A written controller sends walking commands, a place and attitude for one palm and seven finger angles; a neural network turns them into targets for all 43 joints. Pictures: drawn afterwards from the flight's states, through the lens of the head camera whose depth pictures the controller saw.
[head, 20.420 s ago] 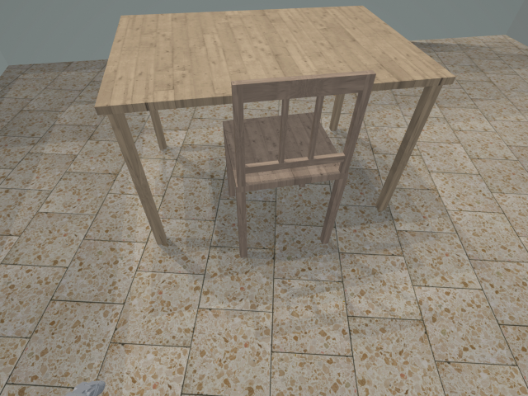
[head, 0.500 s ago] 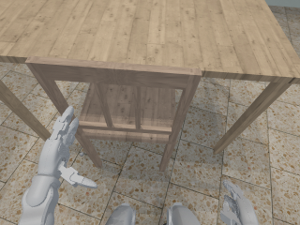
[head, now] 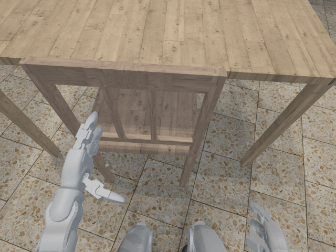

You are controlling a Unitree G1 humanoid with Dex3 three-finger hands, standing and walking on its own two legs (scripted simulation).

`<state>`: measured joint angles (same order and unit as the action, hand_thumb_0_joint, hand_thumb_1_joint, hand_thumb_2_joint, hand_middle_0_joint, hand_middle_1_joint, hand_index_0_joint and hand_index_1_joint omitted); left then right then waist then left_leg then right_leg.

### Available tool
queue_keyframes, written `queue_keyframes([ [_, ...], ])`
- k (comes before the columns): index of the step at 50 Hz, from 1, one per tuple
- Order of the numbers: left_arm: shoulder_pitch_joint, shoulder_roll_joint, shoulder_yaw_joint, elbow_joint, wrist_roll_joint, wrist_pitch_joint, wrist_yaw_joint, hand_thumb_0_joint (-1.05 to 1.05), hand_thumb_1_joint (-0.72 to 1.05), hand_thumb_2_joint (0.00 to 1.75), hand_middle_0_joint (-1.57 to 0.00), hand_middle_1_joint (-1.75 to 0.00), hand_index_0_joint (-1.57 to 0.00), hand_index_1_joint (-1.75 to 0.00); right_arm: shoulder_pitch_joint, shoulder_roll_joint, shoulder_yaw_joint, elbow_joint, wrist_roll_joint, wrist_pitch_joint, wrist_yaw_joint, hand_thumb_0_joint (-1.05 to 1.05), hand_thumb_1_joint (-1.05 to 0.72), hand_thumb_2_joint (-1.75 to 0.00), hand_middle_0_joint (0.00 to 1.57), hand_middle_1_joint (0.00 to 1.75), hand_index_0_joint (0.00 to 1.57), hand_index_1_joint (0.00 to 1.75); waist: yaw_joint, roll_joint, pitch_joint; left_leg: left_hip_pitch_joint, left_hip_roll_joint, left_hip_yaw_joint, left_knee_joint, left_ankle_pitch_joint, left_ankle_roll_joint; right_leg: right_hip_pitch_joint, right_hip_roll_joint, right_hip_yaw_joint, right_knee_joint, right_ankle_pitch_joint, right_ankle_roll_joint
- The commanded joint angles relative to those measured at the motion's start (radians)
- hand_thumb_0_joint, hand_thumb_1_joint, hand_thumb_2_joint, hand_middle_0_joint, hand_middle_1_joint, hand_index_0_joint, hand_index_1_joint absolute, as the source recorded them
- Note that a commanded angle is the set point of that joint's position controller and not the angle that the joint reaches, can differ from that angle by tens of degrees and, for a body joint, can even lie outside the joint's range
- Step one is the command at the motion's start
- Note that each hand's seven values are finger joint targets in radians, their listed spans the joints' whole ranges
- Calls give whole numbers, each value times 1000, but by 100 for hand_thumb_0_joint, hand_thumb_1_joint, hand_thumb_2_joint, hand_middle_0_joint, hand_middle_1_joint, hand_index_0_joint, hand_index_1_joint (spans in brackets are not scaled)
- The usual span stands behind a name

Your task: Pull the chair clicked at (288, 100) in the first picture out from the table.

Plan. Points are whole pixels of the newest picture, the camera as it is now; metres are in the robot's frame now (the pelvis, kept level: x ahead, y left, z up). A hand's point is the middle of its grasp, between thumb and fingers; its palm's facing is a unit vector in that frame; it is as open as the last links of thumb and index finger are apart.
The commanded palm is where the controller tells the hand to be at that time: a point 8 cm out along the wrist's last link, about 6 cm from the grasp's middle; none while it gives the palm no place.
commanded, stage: aim the fingers beside a spindle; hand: left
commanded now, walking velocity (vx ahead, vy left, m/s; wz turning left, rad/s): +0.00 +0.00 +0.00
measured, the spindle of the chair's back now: (114, 114) +0.46 +0.17 -0.01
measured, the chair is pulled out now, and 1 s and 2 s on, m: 0.00 0.00 0.00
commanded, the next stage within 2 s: none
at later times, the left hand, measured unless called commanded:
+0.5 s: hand (113, 166) +0.31 +0.14 +0.01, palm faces -0.04 -1.00 -0.04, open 16.9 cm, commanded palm +0.29 +0.19 +0.02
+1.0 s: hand (113, 160) +0.31 +0.14 +0.04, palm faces -0.05 -1.00 -0.05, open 16.9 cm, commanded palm +0.30 +0.20 +0.03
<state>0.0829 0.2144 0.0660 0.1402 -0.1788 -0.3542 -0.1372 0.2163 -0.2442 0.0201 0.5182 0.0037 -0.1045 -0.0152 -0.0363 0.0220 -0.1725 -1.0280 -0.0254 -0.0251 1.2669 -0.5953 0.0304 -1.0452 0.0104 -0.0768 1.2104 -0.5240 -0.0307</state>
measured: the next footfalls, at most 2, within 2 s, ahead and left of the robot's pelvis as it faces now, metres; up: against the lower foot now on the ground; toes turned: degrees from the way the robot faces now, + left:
none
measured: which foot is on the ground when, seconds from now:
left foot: down 0.00-1.00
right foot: down 0.00-1.00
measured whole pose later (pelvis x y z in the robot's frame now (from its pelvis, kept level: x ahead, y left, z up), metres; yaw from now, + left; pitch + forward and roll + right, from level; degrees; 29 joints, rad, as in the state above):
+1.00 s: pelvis +0.00 +0.00 +0.00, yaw +0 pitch +21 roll -2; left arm 0.04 0.20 0.05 0.17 -0.15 -0.41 -0.09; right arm 0.22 -0.25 0.02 0.53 0.00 -0.07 -0.01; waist -0.04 0.02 -0.18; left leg -1.04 -0.02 -0.02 1.27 -0.60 0.03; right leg -1.07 0.01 -0.07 1.23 -0.53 -0.04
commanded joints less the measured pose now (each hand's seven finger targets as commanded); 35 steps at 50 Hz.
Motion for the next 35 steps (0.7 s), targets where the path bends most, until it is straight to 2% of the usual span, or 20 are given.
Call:
queue_keyframes([
  [1,-161,77,47,-118,11,-76,29,0,-50,30,-6,-8,-6,-8,-16,-144,-55,-116,0,-32,-9,0,-90,-90,20,30,20,30,-20,-22,-269,128,22,-39,-161,295,-12,191,-15,41,-142,221,-5],
  [4,-168,71,41,-59,16,-59,22,0,-50,30,-6,-8,-6,-8,-20,-151,-56,-120,2,-22,-7,0,-90,-90,20,30,20,30,-14,-23,-262,94,16,-34,-159,253,-10,185,-17,47,-143,182,-8],
  [7,-225,67,20,-117,16,-63,15,0,-50,30,-6,-8,-6,-8,-20,-148,-60,-134,4,-15,-7,0,-90,-90,20,30,20,30,-10,9,-326,134,17,-31,-154,290,-9,203,-20,53,-136,221,-9],
  [9,-243,93,29,-205,13,-81,23,0,-50,30,-6,-8,-6,-8,-21,-146,-62,-141,1,-17,-9,0,-90,-90,20,30,20,30,2,50,-397,177,17,-34,-149,344,-11,226,-20,57,-123,262,-11],
  [10,-222,127,67,-237,11,-91,32,0,-50,30,-6,-8,-6,-8,-14,-144,-63,-142,-1,-15,-9,0,-90,-90,20,30,20,30,19,59,-426,203,18,-35,-157,374,-16,248,-20,57,-122,282,-13],
  [12,-220,128,66,-276,10,-108,51,0,-50,30,-6,-8,-6,-8,-17,-137,-59,-139,-2,-14,-7,0,-90,-90,20,30,20,30,17,56,-431,223,19,-40,-162,411,-18,265,-19,56,-122,314,-13],
  [13,-204,106,49,-280,12,-110,58,0,-50,30,-6,-8,-6,-8,-19,-133,-58,-139,-2,-14,-5,0,-90,-90,20,30,20,30,12,59,-426,228,19,-38,-160,414,-16,261,-18,56,-123,318,-10],
  [14,-168,132,81,-241,15,-105,69,0,-50,30,-6,-8,-6,-8,-11,-137,-60,-134,-3,-9,-6,0,-90,-90,20,30,20,30,12,23,-407,205,21,-41,-160,409,-16,260,-15,52,-123,316,-10],
  [15,-162,86,43,-196,18,-95,69,0,-50,30,-6,-8,-6,-8,-19,-134,-54,-130,-1,-5,-4,0,-90,-90,20,30,20,30,-3,15,-355,181,20,-35,-160,377,-12,240,-14,51,-130,299,-7],
  [18,-158,53,24,-48,24,-62,57,0,-50,30,-6,-8,-6,-8,-22,-143,-52,-120,4,4,-2,0,-90,-90,20,30,20,30,-26,-58,-235,78,18,-32,-163,225,-7,190,-15,50,-158,169,-1],
  [20,-189,42,11,0,27,-50,36,0,-50,30,-6,-8,-6,-8,-22,-148,-51,-119,8,7,-3,0,-90,-90,20,30,20,30,-32,-69,-218,47,14,-28,-157,187,-4,179,-17,58,-164,131,-3],
  [21,-200,53,21,2,24,-48,26,0,-50,30,-6,-8,-6,-8,-24,-150,-55,-122,11,8,-5,0,-90,-90,20,30,20,30,-28,-69,-229,45,12,-24,-153,176,-2,180,-18,65,-168,121,-2],
  [23,-232,57,10,-75,16,-64,11,0,-50,30,-6,-8,-6,-8,-28,-147,-57,-141,10,2,-8,0,-90,-90,20,30,20,30,-10,-14,-296,79,8,-19,-153,208,-3,218,-23,75,-163,152,-7],
  [25,-274,103,39,-181,7,-90,14,0,-50,30,-6,-8,-6,-8,-25,-145,-60,-145,6,-3,-14,0,-90,-90,20,30,20,30,1,21,-383,134,10,-22,-151,271,-2,255,-22,78,-149,213,-9],
  [26,-277,133,65,-211,5,-104,23,0,-50,30,-6,-8,-6,-8,-25,-143,-60,-143,4,-6,-16,0,-90,-90,20,30,20,30,8,36,-405,153,11,-19,-149,299,-3,270,-22,81,-148,240,-9],
  [28,-271,144,78,-263,3,-128,44,0,-50,30,-6,-8,-6,-8,-21,-134,-57,-137,-1,-12,-15,0,-90,-90,20,30,20,30,11,51,-432,182,10,-18,-146,351,-3,296,-20,83,-142,292,-8],
  [29,-284,180,108,-262,6,-134,56,0,-50,30,-6,-8,-6,-8,-16,-139,-55,-125,-3,-12,-16,0,-90,-90,20,30,20,30,5,52,-429,174,13,-25,-143,357,-5,284,-17,77,-134,295,-8],
  [32,-255,136,99,-116,12,-113,61,0,-50,30,-6,-8,-6,-8,-27,-136,-48,-103,-1,-5,-12,0,-90,-90,20,30,20,30,-13,8,-316,97,13,-23,-144,284,-5,246,-16,74,-145,234,-4],
  [34,-211,109,89,19,13,-75,42,0,-50,30,-6,-8,-6,-8,-23,-144,-48,-99,4,2,-9,0,-90,-90,20,30,20,30,-22,-39,-245,45,11,-20,-145,227,-3,219,-15,75,-164,175,-4],
  [35,-216,67,50,62,11,-57,21,0,-50,30,-6,-8,-6,-8,-23,-145,-47,-101,7,3,-6,0,-90,-90,20,30,20,30,-34,-47,-225,29,10,-14,-143,202,-2,206,-17,78,-173,155,0],
])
